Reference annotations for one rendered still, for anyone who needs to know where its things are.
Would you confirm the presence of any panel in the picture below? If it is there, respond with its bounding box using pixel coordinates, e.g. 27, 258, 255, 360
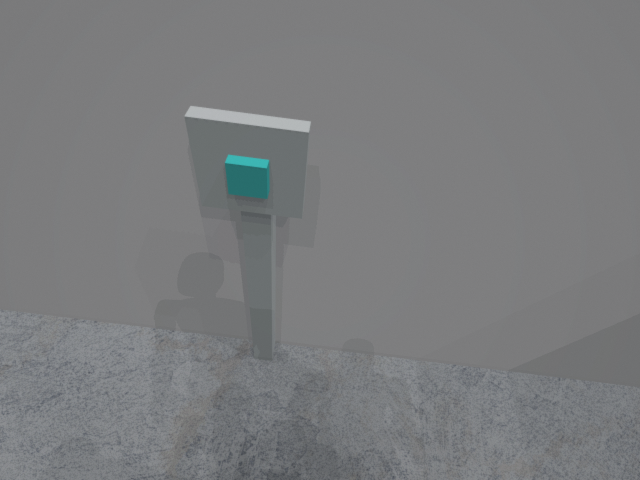
184, 106, 311, 361

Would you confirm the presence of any button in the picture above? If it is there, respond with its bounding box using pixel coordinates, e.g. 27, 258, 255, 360
225, 155, 270, 199

